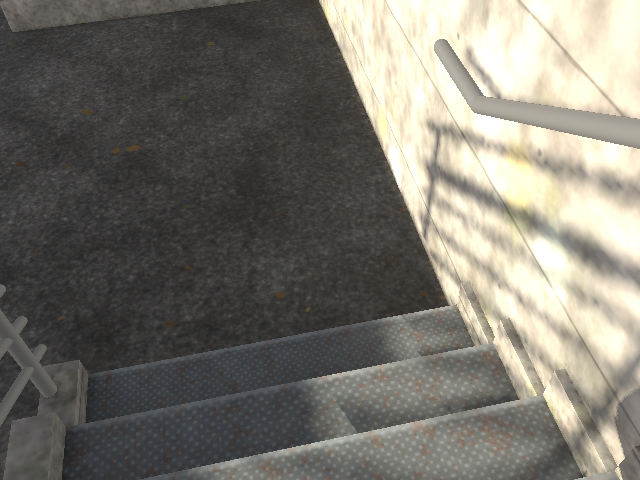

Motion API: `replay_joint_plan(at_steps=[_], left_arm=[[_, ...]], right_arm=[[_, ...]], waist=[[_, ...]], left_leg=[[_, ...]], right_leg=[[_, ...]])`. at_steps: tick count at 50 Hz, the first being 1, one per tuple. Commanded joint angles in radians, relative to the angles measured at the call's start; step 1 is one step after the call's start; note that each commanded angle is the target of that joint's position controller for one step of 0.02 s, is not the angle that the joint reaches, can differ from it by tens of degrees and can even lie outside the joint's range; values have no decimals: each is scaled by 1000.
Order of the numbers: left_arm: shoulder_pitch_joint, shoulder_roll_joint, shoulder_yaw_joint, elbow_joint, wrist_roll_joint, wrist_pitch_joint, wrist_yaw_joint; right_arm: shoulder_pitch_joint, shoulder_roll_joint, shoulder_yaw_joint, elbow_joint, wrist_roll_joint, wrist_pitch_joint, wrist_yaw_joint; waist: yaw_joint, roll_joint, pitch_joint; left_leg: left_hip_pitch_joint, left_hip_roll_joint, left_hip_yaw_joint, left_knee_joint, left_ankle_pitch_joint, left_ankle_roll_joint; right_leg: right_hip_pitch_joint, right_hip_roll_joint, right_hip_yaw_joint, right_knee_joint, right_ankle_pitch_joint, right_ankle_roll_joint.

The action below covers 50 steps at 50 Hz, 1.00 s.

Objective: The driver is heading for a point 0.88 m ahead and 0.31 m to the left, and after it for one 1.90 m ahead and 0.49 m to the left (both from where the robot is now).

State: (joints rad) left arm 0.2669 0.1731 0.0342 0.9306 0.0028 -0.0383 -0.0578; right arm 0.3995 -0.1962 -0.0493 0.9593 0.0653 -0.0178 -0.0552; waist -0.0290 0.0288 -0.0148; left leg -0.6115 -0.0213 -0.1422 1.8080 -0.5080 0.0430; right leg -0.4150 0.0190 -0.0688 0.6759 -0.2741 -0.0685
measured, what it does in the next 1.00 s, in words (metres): goes down, turning left: left foot 0.16 m lower, then right foot 0.17 m lower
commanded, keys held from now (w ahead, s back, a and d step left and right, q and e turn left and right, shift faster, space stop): w+q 0.96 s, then w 0.04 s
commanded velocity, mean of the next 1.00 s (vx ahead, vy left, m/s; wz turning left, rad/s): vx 0.50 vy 0.00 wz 0.52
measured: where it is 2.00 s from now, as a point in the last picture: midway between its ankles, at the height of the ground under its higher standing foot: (210, 419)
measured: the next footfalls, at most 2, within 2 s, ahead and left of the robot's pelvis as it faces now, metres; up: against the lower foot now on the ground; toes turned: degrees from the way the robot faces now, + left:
left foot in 0.44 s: +0.33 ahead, +0.14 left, -0.16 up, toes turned +14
right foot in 0.92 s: +0.63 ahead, +0.00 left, -0.33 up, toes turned +38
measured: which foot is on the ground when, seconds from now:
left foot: up 0.00-0.42, down 0.44-0.92, up 0.94-1.00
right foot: down 0.00-0.46, up 0.48-0.90, down 0.92-1.00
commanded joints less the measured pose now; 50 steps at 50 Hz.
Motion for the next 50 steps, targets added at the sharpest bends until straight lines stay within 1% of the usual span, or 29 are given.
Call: replay_joint_plan(at_steps=[1, 3, 5, 9, 12, 18, 20, 21, 22, 23, 24, 25, 26, 27, 28, 30, 31, 33, 34, 36, 38, 40, 42, 45, 46, 47, 48, 49, 50], left_arm=[[38, 37, -2, -8, 6, -53, 5], [73, 96, 8, 23, 11, -69, 43], [137, 123, 12, 68, 45, -65, 67], [177, 82, 1, 75, -10, -64, 113], [189, 98, -2, 76, -4, -59, 131], [265, 130, 26, 50, -13, -2, 129], [261, 154, 34, 48, -21, 10, 117], [124, 215, 50, 43, -10, -10, 92], [84, 176, 38, 7, -27, -22, 82], [116, 149, 39, 2, 2, -47, 85], [289, 103, 13, -23, -18, -70, 60], [194, 167, 23, -78, -13, -80, 55], [61, 152, 17, -171, -51, -84, 64], [-35, 133, 15, -202, -70, -71, 91], [-45, 175, 33, -186, -75, -53, 109], [11, 140, 38, -182, -2, -16, 120], [35, 118, 38, -186, 39, -11, 120], [146, 106, 36, -133, 10, -27, 96], [38, 160, 57, -170, -7, -41, 84], [-140, 147, 45, -250, 17, -50, 76], [-250, 85, 26, -319, 48, -49, 58], [-209, 76, 28, -349, 17, -28, 41], [-149, 119, 41, -334, -2, -14, 23], [109, 168, 79, -204, -23, -36, 11], [305, 165, 85, -130, -10, -34, 10], [478, 165, 73, -72, 13, -36, -1], [455, 211, 71, -69, -20, -35, -12], [444, 260, 83, -52, -53, -23, -16], [365, 262, 84, -29, -48, -24, 1]], right_arm=[[92, -81, -31, -67, -20, 17, -10], [60, -46, -39, -85, -44, 14, -2], [43, -39, -35, -95, -47, 1, 24], [-159, -78, -45, -184, -58, -6, 58], [-231, -29, -24, -202, -67, -7, 96], [-384, -17, 2, -296, -36, 16, 134], [-364, -34, -4, -279, -33, 17, 135], [-79, -108, -36, -191, -43, 25, 132], [40, -158, -67, -157, -51, 23, 112], [164, -241, -74, -99, -59, 15, 105], [185, -243, -56, -96, -56, 10, 104], [188, -216, -53, -122, -32, 22, 101], [203, -265, -67, -92, -24, 27, 90], [111, -250, -64, -90, -30, 24, 85], [-40, -141, -22, -136, -57, 0, 83], [-214, -120, -6, -211, -62, -27, 67], [-206, -144, -20, -203, -66, -28, 55], [-156, -178, -30, -176, -83, -26, 14], [-46, -123, -21, -135, -54, -38, -3], [-1, -55, -4, -128, -18, -45, -24], [-26, -101, -15, -143, -37, -23, -33], [-2, -117, -18, -137, -54, 5, -38], [7, -103, -12, -161, -49, 21, -42], [34, -49, 7, -131, -46, 33, -63], [62, -8, 18, -79, -44, 33, -43], [157, 72, 30, -40, -46, 21, -5], [291, 50, 27, -69, -6, 0, 14], [288, -9, 15, -85, 13, -19, 13], [91, -67, 6, -166, 28, -25, -5]], waist=[[-28, -99, 77], [-29, -136, 76], [-42, -139, -9], [5, -80, 78], [36, -80, 79], [156, -70, 173], [138, -49, 141], [-41, -133, -2], [-105, 7, -30], [-148, 284, -58], [-59, 383, -292], [-109, 234, -383], [-96, 66, -325], [-52, -47, -173], [24, -137, -38], [129, -118, 59], [130, -61, 13], [150, 53, -98], [95, 53, -44], [52, 21, 30], [-4, -10, 26], [-3, 104, -5], [2, 111, 16], [90, 11, 28], [176, -74, -7], [186, -283, -97], [88, -469, -130], [57, -497, -141], [59, -404, -44]], left_leg=[[-286, 116, -105, -215, 341, 36], [-194, 101, -78, -504, 451, -1], [-224, 105, -84, -506, 509, 3], [-225, 58, -103, -972, 951, 32], [68, 15, 44, -1113, 1170, 19], [-144, 81, 64, -1322, 869, 26], [29, 66, 155, -1310, 694, 46], [404, 52, 174, -1072, 814, 93], [531, -12, 223, -1434, 725, 156], [867, 93, 105, -1288, 1290, 245], [1191, 246, -182, -1026, 1356, 410], [1174, 297, -277, -1125, 1170, 457], [1080, 358, -470, -1301, 559, 459], [875, 396, -645, -1398, 224, 427], [609, 373, -596, -1357, 191, 357], [191, 253, -438, -1343, 374, 308], [103, 182, -340, -1331, 544, 296], [17, 107, -222, -1278, 673, 264], [126, 75, -248, -1215, 432, 247], [126, 19, -243, -1155, 174, 242], [5, -40, -178, -1119, 96, 209], [-13, -30, -212, -1056, 80, 206], [140, -4, -301, -950, 50, 199], [142, -73, -316, -600, 80, 139], [-17, -151, -222, -304, -73, 87], [-385, -254, -153, 167, -424, 49], [-570, -217, -155, 422, -360, 26], [-653, -155, -94, 503, -272, 14], [-726, -91, 13, 455, -88, 8]], right_leg=[[34, -354, 474, -296, -127, -131], [-26, -282, 286, -314, 177, -107], [92, -302, 274, -238, 376, -143], [110, -224, 74, -152, 247, -30], [-51, -181, -39, -87, 47, -19], [250, -311, 55, 210, 131, -52], [179, -348, 69, 324, 236, -59], [4, -356, 57, 542, 384, -52], [21, -208, -46, 807, 514, 1], [-306, -60, -102, 1368, -269, 76], [-615, -36, 100, 1545, -665, 109], [-661, -66, 151, 1466, -660, 126], [-778, -71, 173, 1290, -482, 103], [-822, -92, 172, 1186, -381, 108], [-767, -134, 248, 910, -134, 92], [-550, -136, 220, 693, 27, 147], [-392, -127, 183, 593, 99, 156], [-123, -81, 137, 574, 380, 159], [-293, -97, 214, 451, 548, 148], [-320, -80, 233, 139, 689, 127], [-86, -12, 146, -79, 744, 125], [40, -4, 166, -72, 693, 120], [3, -67, 250, -191, 580, 80], [264, -147, 233, -423, 632, 43], [506, -177, 239, -357, 655, 46], [844, -234, 232, 40, 870, 51], [876, -346, 439, 51, 868, 16], [813, -453, 601, -89, 573, -98], [647, -491, 784, -337, -19, -168]])
Keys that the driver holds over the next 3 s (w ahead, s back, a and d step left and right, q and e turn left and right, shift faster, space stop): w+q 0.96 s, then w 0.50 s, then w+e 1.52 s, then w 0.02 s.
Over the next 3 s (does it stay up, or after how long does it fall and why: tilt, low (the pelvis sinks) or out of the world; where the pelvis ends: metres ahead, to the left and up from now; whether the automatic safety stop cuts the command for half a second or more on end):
stays up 1.43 0.47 -0.82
